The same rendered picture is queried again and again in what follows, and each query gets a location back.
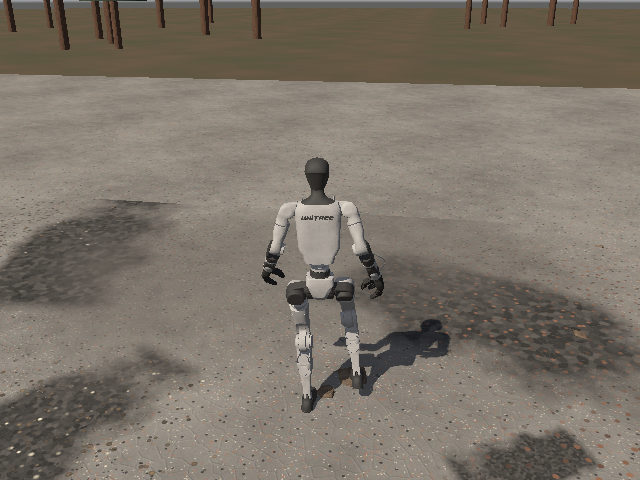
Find left robot hand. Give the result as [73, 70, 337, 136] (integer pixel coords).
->
[261, 268, 285, 285]

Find robot right thigh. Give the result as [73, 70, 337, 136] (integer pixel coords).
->
[334, 277, 355, 328]

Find robot right upper arm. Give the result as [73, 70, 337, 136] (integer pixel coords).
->
[338, 201, 369, 256]

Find robot right forearm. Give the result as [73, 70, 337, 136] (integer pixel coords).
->
[359, 240, 381, 281]

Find robot head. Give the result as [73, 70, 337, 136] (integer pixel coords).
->
[301, 157, 335, 205]

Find robot left forearm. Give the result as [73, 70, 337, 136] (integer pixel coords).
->
[263, 240, 280, 273]

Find robot left upper arm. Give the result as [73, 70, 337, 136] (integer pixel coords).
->
[269, 201, 298, 256]

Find right robot hand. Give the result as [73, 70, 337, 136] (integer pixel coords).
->
[361, 275, 384, 299]

